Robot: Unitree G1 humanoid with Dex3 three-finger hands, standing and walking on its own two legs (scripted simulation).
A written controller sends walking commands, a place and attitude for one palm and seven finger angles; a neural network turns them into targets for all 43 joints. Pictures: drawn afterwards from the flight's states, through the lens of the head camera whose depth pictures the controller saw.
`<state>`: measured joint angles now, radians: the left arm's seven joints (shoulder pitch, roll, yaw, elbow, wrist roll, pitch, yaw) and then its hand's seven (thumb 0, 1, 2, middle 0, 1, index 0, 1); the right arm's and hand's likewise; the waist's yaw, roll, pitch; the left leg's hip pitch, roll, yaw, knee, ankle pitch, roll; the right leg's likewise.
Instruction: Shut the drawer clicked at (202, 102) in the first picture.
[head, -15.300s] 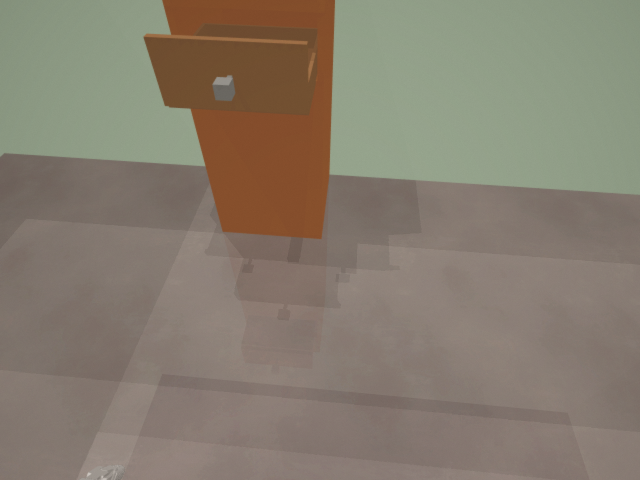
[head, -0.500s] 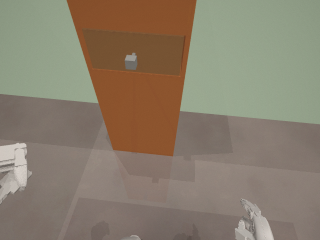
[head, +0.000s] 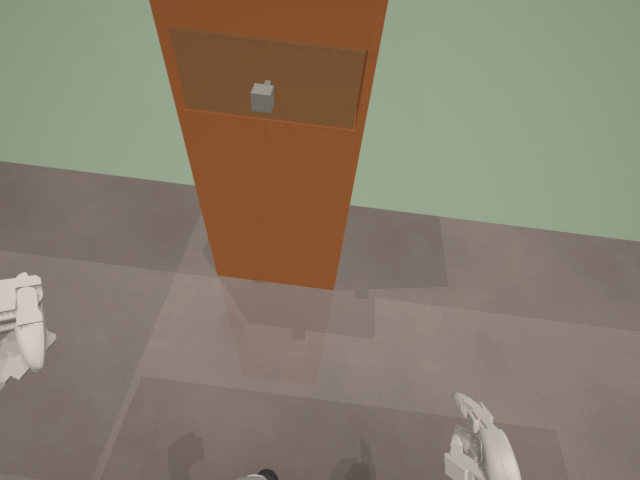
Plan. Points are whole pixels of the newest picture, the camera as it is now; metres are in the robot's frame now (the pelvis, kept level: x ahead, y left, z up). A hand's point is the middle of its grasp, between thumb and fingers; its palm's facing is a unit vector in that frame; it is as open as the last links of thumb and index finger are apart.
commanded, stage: step back with the hand held close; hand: left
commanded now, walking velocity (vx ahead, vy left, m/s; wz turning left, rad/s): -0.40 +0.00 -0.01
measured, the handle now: (264, 92) +0.81 +0.18 +0.03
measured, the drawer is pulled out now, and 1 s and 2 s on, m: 0.00 0.00 0.00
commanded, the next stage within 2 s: stop stepping back and stand still in 0.06 s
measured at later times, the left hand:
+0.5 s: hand out of the picture +0.10 +0.19 +0.16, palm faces +0.31 -0.84 -0.44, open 3.3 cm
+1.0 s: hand out of the picture +0.09 +0.20 +0.13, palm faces +0.26 -0.83 -0.49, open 3.2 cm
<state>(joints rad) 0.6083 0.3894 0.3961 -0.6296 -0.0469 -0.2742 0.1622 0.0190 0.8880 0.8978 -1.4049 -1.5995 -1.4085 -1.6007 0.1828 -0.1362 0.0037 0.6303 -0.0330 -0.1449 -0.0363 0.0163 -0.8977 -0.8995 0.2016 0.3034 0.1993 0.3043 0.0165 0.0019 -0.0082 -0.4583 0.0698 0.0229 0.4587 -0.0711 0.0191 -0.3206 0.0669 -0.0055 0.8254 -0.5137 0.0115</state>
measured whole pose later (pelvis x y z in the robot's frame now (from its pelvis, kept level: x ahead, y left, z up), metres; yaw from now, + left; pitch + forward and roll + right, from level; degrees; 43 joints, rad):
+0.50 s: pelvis -0.10 -0.03 +0.00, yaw -3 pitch +0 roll -1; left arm 0.65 0.38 0.35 -0.53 -0.03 -0.22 0.16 0.02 0.89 0.90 -1.40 -1.60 -1.41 -1.60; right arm 0.28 -0.26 -0.02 0.61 0.01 -0.08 -0.09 0.02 -0.90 -0.90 0.20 0.30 0.19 0.30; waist -0.04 0.01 -0.04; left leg -0.34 0.00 0.00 0.51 -0.17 0.01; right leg -0.16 0.05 -0.04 0.48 -0.31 -0.04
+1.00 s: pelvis -0.11 -0.02 +0.00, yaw -3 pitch +1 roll +0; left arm 0.58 0.37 0.28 -0.42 0.01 -0.19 0.11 0.01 0.89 0.90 -1.40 -1.60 -1.41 -1.60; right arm 0.24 -0.19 0.01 0.69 -0.01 -0.09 -0.01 0.02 -0.90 -0.90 0.20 0.30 0.20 0.30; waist 0.01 0.04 -0.03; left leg -0.41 0.00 0.01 0.71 -0.26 0.00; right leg -0.20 0.06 -0.07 0.52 -0.33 -0.08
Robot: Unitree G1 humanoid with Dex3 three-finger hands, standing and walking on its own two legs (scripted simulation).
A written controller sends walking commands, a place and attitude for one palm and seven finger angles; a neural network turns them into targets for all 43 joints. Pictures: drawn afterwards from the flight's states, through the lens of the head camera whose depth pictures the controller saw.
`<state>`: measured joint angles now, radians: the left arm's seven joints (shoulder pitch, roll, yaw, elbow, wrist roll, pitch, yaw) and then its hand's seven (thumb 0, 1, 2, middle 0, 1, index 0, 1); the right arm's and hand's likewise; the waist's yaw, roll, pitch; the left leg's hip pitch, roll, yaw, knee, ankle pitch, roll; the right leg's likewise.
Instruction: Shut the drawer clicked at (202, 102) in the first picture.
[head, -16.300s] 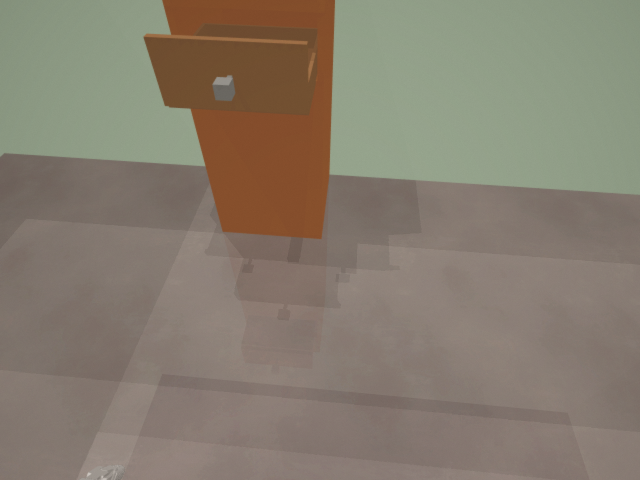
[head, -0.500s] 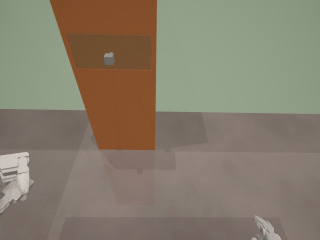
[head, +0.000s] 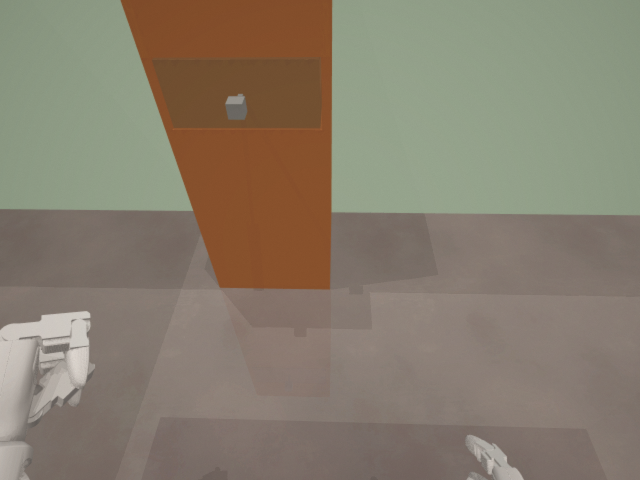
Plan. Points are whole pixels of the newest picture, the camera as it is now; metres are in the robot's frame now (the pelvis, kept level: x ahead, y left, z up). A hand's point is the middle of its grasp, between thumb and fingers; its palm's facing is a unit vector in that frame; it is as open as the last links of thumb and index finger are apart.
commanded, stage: let the arm hang, fingers relaxed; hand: left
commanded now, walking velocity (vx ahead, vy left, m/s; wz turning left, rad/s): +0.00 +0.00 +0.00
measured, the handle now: (238, 103) +0.90 +0.26 +0.03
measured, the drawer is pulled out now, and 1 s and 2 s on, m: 0.00 0.00 0.00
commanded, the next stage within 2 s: look to check the result in 1.06 s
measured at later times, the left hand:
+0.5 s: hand out of the picture -0.06 +0.21 -0.16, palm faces +0.05 -0.97 -0.23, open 4.9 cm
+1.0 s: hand out of the picture -0.04 +0.18 -0.17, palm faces +0.05 -0.98 -0.17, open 7.4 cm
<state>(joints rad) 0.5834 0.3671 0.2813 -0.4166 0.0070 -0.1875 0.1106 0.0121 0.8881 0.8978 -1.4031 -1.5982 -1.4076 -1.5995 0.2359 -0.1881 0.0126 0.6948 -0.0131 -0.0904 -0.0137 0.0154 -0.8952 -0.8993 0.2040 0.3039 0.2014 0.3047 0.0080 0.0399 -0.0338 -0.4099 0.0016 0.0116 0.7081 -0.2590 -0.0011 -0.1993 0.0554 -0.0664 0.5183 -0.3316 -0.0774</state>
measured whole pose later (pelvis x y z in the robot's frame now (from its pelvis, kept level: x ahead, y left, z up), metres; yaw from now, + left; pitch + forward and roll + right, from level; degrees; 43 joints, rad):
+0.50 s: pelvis -0.01 +0.02 +0.01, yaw +2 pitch -2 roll +0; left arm 0.34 0.19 0.01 1.14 0.01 0.02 0.03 0.01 0.91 0.90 -0.64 -0.82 -0.64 -0.80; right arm 0.27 -0.15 0.01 1.09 -0.01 0.03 -0.04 0.01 -0.90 -0.90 0.20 0.30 0.20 0.30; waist 0.01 0.01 0.08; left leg -0.21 0.00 0.02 0.45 -0.21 0.02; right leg -0.09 0.02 -0.08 0.40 -0.27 -0.04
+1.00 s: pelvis -0.03 +0.03 +0.01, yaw +1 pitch -3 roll +0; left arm 0.30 0.10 0.01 1.15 0.01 0.00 0.04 0.01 0.91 0.90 -0.20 -0.30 -0.20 -0.31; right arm 0.34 -0.10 -0.01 1.15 -0.02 0.02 -0.04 0.01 -0.90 -0.90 0.20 0.30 0.19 0.30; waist -0.02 0.01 0.04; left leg -0.22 -0.01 0.04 0.42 -0.17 0.02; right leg -0.14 0.01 -0.06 0.44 -0.26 -0.03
